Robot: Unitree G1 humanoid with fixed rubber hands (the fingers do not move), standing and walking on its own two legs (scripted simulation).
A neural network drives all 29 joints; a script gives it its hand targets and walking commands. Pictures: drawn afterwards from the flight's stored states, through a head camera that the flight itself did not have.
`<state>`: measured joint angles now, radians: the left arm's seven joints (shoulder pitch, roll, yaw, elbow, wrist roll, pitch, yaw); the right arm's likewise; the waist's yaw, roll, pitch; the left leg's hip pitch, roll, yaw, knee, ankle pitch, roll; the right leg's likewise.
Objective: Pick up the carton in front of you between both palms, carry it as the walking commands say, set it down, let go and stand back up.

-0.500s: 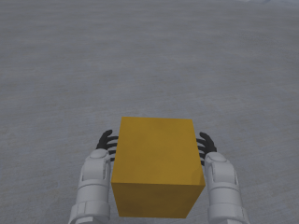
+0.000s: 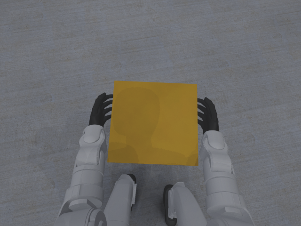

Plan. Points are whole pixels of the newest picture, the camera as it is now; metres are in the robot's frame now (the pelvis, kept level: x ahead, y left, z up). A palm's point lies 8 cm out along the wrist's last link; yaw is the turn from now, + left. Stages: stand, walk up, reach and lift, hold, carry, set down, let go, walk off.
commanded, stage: set down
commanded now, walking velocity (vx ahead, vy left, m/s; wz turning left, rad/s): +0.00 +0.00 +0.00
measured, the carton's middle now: (153, 127) +0.37 +0.02 -0.15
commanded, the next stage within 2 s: none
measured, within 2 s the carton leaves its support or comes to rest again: neither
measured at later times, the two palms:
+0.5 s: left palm (109, 118) +0.41 +0.18 -0.22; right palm (195, 121) +0.42 -0.12 -0.21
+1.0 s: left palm (117, 122) +0.44 +0.17 -0.37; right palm (186, 121) +0.46 -0.12 -0.37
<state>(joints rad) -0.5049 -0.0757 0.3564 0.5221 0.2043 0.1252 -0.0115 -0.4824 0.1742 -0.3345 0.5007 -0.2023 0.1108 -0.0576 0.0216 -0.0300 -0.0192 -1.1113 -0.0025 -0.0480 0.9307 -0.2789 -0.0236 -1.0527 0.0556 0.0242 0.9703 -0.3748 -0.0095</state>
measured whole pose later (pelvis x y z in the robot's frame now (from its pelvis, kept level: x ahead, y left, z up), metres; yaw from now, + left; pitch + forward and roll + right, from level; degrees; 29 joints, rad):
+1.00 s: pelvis -0.05 +0.01 -0.25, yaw -1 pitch +48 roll -1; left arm -1.07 0.02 0.46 0.68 0.17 0.25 0.09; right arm -1.13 -0.06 -0.39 0.76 -0.15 0.24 -0.05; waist 0.03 -0.02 -0.06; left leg -2.24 -0.02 -0.04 1.85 -0.44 -0.03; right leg -2.17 0.08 0.01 1.92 -0.58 0.02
